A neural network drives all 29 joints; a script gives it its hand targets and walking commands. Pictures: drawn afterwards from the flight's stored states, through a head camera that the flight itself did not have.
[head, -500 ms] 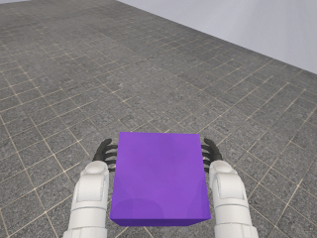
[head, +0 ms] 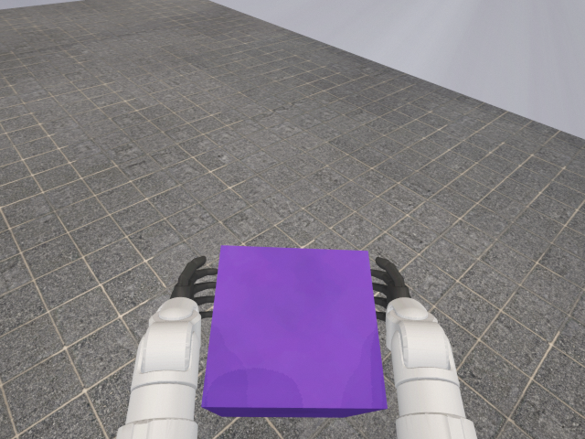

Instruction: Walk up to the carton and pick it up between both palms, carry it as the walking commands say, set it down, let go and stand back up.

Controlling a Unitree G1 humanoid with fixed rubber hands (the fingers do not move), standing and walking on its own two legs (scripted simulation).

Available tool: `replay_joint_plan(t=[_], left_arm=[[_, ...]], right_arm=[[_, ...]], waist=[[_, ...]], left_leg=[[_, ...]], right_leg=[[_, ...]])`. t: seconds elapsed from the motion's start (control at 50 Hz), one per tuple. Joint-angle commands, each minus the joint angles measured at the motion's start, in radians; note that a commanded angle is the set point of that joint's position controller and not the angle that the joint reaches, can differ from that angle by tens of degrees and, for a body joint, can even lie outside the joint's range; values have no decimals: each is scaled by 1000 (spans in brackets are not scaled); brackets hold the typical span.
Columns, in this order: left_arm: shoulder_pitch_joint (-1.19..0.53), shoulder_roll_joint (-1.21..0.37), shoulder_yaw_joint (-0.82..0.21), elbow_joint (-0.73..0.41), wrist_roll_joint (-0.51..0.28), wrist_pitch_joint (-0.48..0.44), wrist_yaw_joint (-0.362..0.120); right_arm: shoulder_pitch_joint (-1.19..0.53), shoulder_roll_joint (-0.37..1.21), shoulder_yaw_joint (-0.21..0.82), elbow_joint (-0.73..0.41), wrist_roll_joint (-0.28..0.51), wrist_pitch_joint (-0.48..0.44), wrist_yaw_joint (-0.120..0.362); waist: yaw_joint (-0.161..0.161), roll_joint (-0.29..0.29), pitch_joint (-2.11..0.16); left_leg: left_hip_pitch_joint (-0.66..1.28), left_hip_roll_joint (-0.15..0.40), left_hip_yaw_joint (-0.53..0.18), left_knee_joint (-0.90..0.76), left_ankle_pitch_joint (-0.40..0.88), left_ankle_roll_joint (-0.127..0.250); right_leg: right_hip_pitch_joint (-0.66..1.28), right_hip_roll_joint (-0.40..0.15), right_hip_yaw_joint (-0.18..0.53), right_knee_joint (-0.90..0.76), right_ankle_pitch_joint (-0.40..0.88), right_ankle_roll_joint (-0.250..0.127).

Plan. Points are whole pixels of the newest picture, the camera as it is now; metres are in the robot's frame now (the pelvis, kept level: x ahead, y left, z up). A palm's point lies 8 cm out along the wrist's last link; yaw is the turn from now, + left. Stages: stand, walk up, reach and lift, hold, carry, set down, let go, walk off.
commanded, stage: hold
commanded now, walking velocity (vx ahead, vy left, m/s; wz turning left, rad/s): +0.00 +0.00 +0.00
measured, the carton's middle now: (288, 340) +0.29 +0.00 -0.04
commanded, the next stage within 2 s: carry in 0.22 s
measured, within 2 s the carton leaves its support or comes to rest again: neither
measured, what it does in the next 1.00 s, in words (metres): steps on the spot: right foot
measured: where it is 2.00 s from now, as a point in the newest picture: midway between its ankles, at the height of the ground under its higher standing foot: outside the picture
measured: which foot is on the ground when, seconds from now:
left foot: down 0.00-1.00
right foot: down 0.00-0.78, up 0.80-0.98, down 1.00-1.00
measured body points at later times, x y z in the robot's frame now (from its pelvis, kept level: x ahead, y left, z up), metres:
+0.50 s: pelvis +0.00 +0.03 -0.03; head -0.01 +0.02 +0.42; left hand +0.31 +0.17 +0.05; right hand +0.31 -0.13 +0.05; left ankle +0.05 +0.15 -0.75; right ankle +0.00 -0.15 -0.75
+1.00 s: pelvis -0.02 +0.07 -0.03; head -0.03 +0.06 +0.42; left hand +0.28 +0.20 +0.06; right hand +0.26 -0.10 +0.06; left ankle +0.05 +0.15 -0.75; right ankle -0.03 -0.03 -0.75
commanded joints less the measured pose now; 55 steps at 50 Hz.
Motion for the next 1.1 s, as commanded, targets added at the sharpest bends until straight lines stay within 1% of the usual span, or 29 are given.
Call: replay_joint_plan(t=[0.0,0.18,0.2,0.22,0.26,0.32,0.38,0.44,0.48,0.52,0.56,0.6,0.64,0.68,0.7,0.74,0.76,0.78,0.8,0.82,0.86,0.94,0.96,0.98,1.0,1.02,1.04,1.06,1.08], left_arm=[[-457,-899,-529,-59,-277,-47,-251],[-436,-890,-534,-77,-279,-45,-249],[-485,-927,-595,-60,-320,-44,-237],[-454,-920,-576,-41,-316,-49,-230],[-474,-912,-593,-55,-334,-43,-222],[-516,-899,-643,-162,-398,11,-206],[-486,-888,-686,-237,-455,100,-185],[-466,-886,-742,-339,-518,205,-164],[-450,-889,-772,-406,-553,275,-157],[-450,-890,-788,-454,-581,334,-158],[-461,-897,-798,-486,-611,376,-165],[-450,-915,-797,-504,-627,402,-169],[-441,-912,-787,-524,-628,421,-167],[-407,-912,-772,-521,-616,439,-165],[-406,-912,-771,-528,-612,446,-164],[-414,-910,-771,-547,-607,455,-162],[-414,-910,-772,-549,-606,461,-162],[-423,-910,-775,-549,-606,467,-162],[-456,-901,-784,-552,-616,469,-162],[-454,-907,-784,-532,-623,470,-166],[-466,-943,-792,-526,-647,461,-175],[-449,-952,-781,-521,-646,461,-172],[-430,-948,-771,-512,-636,463,-172],[-407,-943,-755,-501,-626,464,-175],[-377,-927,-744,-474,-613,462,-179],[-372,-952,-729,-461,-605,455,-184],[-411,-965,-736,-472,-611,452,-185],[-433,-967,-736,-484,-612,446,-186],[-435,-971,-731,-492,-611,443,-186]], right_arm=[[-439,907,522,-43,263,-36,247],[-417,904,530,-61,268,-34,242],[-454,896,609,-83,317,-40,226],[-429,903,599,-50,313,-33,223],[-457,918,625,-54,332,-18,220],[-530,947,706,-167,407,41,199],[-493,929,740,-236,455,130,174],[-459,913,778,-333,512,233,154],[-428,901,800,-393,544,297,144],[-405,893,804,-431,559,349,137],[-405,896,802,-464,562,386,131],[-420,908,812,-512,574,414,131],[-406,923,817,-539,584,438,135],[-408,924,821,-550,593,458,139],[-410,928,825,-548,600,464,142],[-424,937,826,-549,612,471,146],[-428,936,821,-544,613,473,148],[-408,930,813,-527,614,476,150],[-386,933,798,-499,616,476,149],[-370,939,786,-484,602,476,146],[-375,963,789,-489,583,469,145],[-371,970,789,-497,576,467,142],[-348,965,785,-484,572,469,142],[-344,965,786,-473,572,470,143],[-330,962,792,-464,568,477,144],[-374,973,815,-485,575,476,148],[-430,980,831,-494,591,471,152],[-460,987,842,-511,606,463,154],[-476,997,851,-530,620,460,153]], waist=[[-1,14,-249],[-1,14,-249],[-9,68,-346],[-3,73,-378],[0,18,-348],[2,-92,-351],[7,-97,-409],[9,-40,-458],[8,46,-477],[6,124,-478],[10,146,-450],[9,93,-429],[2,-60,-434],[7,-228,-420],[8,-238,-411],[7,-170,-406],[8,-64,-396],[0,164,-394],[-13,283,-410],[-12,245,-407],[-6,153,-410],[5,177,-444],[7,135,-455],[13,37,-457],[20,-206,-406],[20,-224,-386],[19,-136,-363],[17,-75,-350],[12,-94,-342]], left_leg=[[188,-153,17,-18,76,24],[191,-153,16,-16,98,24],[51,54,50,135,63,27],[-16,55,15,145,-6,29],[-116,48,23,179,-93,14],[-185,44,38,266,-53,12],[-205,43,45,309,35,27],[-179,59,25,318,153,50],[-156,93,-24,279,201,79],[-151,133,-76,227,220,121],[-211,139,-77,209,202,139],[-250,101,-22,242,148,116],[-308,32,51,348,21,68],[-373,-14,87,438,-251,43],[-371,-16,89,420,-323,44],[-251,-21,86,307,-251,58],[-195,13,19,190,-201,65],[-147,161,-182,53,-124,98],[-129,258,-239,14,-19,176],[-147,265,-228,33,39,224],[-177,221,-136,66,64,226],[-194,163,-26,140,67,202],[-229,134,5,194,22,178],[-362,99,23,294,-18,131],[-616,12,95,462,-249,57],[-615,29,60,633,-405,57],[-606,43,19,708,-366,46],[-603,46,20,740,-309,31],[-594,48,33,714,-274,20]], right_leg=[[-100,152,-35,-81,86,-33],[-93,153,-32,-79,109,-32],[-179,-58,-45,67,79,-35],[-188,-76,-6,95,42,-41],[-265,-117,39,84,-30,-42],[-329,-168,97,90,-14,-41],[-325,-169,89,183,134,-41],[-353,-143,41,295,191,-23],[-387,-96,-20,378,131,0],[-424,-49,-81,431,-23,20],[-392,-30,-130,382,-129,13],[-354,-54,-105,312,-40,6],[-307,-167,52,229,112,-24],[-274,-300,207,133,198,-86],[-282,-312,215,123,207,-98],[-365,-240,110,163,101,-51],[-419,-163,17,254,-13,-16],[-528,-49,-114,437,-208,29],[-583,-1,-185,576,-405,34],[-575,-12,-152,696,-427,13],[-549,-37,-147,697,-364,-3],[-343,-4,-224,286,-170,-24],[-238,-29,-206,126,-66,-19],[-93,-152,-54,43,-27,-32],[9,-472,317,-10,206,-138],[-63,-529,335,-4,322,-222],[-100,-476,270,10,284,-226],[-125,-424,187,11,224,-203],[-142,-371,110,16,205,-170]])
